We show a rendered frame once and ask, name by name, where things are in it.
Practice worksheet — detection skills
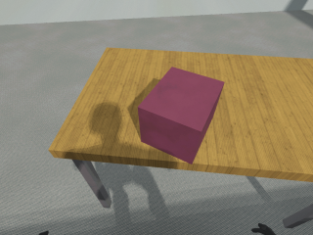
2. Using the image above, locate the robot right hand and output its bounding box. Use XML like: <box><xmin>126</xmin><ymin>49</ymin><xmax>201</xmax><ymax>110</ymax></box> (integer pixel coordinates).
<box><xmin>251</xmin><ymin>223</ymin><xmax>276</xmax><ymax>235</ymax></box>

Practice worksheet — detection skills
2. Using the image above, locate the carton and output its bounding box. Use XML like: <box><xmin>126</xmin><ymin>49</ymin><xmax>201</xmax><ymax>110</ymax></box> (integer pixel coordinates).
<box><xmin>137</xmin><ymin>67</ymin><xmax>225</xmax><ymax>165</ymax></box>

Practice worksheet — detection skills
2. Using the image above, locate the table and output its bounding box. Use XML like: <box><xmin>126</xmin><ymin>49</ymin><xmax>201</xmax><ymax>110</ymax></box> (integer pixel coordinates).
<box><xmin>48</xmin><ymin>47</ymin><xmax>313</xmax><ymax>228</ymax></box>

